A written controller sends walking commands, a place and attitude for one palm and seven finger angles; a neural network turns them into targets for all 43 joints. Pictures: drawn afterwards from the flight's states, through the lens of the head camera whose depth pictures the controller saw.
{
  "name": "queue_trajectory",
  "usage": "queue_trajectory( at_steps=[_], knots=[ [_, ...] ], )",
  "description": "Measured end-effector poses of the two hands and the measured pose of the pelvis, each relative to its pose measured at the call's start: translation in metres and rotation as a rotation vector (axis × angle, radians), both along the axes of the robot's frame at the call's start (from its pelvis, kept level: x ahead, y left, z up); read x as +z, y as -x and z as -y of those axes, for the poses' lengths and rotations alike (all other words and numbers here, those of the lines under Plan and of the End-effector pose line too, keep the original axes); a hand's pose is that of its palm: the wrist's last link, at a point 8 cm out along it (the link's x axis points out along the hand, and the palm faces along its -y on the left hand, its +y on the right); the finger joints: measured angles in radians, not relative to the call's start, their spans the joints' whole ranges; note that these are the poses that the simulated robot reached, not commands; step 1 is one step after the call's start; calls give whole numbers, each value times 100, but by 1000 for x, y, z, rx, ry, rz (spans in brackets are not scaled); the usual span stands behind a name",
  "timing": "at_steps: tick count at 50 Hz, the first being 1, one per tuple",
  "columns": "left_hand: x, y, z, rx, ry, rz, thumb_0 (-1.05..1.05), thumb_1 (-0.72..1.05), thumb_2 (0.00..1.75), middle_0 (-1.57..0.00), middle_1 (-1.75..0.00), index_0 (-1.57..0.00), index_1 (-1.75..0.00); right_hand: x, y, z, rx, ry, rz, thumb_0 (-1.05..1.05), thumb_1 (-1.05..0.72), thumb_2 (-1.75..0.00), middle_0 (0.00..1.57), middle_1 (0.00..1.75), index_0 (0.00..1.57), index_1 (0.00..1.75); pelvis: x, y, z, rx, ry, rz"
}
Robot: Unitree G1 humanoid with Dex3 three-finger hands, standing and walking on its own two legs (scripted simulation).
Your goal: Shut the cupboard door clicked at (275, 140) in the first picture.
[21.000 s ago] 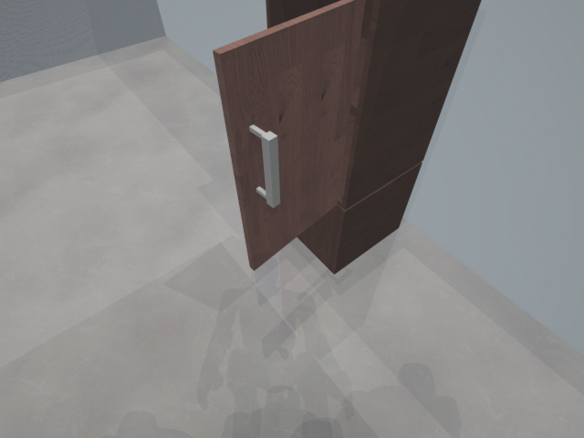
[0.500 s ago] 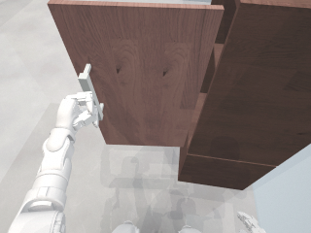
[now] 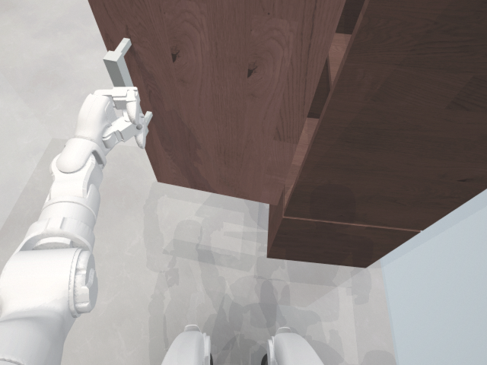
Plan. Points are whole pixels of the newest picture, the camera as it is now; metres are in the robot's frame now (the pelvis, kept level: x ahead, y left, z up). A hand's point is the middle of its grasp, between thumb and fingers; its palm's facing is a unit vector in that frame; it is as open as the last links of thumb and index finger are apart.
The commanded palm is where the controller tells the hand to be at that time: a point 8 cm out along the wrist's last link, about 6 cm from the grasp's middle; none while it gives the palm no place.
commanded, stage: push the door shut along its arc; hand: left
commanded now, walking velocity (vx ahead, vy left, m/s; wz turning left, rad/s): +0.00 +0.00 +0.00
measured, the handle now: (133, 92) +0.56 +0.17 +0.09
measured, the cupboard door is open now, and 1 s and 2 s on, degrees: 84 67 61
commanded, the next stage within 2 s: pull the fist back off the door in 1.14 s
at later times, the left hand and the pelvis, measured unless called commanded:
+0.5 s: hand (151, 99) +0.53 +0.14 +0.09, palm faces -0.28 -0.96 -0.04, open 3.5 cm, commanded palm +0.55 +0.14 +0.09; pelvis +0.00 +0.01 -0.02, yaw -1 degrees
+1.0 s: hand (192, 79) +0.58 +0.07 +0.09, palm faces -0.41 -0.91 -0.02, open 2.9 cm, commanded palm +0.60 +0.10 +0.09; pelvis +0.01 +0.00 -0.03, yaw -3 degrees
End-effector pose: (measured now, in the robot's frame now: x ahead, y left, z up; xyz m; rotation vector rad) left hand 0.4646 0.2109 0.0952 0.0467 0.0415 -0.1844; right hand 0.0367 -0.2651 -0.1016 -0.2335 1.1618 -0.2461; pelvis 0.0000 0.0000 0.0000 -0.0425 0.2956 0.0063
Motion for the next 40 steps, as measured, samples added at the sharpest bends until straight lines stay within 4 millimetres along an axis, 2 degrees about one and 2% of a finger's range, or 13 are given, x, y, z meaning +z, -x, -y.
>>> queue_trajectory(
  at_steps=[13, 25, 34, 40],
  knots=[
    [0, -39, 5, -55, 0, -19, -3, 105, 107, -129, -150, -130, -150, -6, 38, 1, -32, 27, -98, 1, -91, -90, 20, 30, 21, 30, -13, 4, -2, -4, 16, -67],
    [2, -65, 12, -102, -4, -33, -1, 105, 112, -129, -150, -130, -150, -10, 43, -6, -33, 29, -151, 1, -91, -90, 20, 30, 21, 30, -18, -1, -6, -1, 29, -106],
    [-1, -90, 53, -193, 38, -36, 1, 96, 99, -129, -150, -130, -150, -12, 36, -7, -49, 48, -133, 1, -91, -90, 20, 30, 21, 30, -23, -5, -8, -11, 34, -135],
    [1, -109, 80, -222, 37, -25, 1, 92, 93, -129, -150, -130, -150, -15, 45, -11, -101, 33, -137, 0, -91, -90, 20, 30, 21, 30, -26, -9, -8, -36, 28, -154]
  ],
)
